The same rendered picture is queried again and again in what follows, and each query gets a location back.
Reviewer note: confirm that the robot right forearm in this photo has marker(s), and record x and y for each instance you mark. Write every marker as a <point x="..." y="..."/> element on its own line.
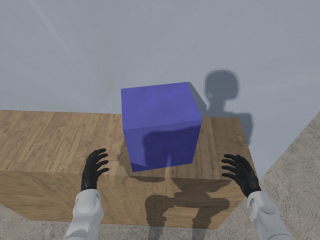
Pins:
<point x="266" y="217"/>

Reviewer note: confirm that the robot left forearm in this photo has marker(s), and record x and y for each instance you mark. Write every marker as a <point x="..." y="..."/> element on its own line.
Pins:
<point x="87" y="216"/>

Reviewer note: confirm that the pedestal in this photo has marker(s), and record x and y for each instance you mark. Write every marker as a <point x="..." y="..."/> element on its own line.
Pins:
<point x="43" y="155"/>

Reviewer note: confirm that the left robot hand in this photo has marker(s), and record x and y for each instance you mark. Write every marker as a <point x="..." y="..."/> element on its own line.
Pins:
<point x="90" y="174"/>

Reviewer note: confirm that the carton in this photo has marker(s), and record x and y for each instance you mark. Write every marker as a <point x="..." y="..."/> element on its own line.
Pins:
<point x="161" y="125"/>

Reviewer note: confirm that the right robot hand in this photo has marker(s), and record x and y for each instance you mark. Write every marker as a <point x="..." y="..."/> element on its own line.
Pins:
<point x="244" y="174"/>

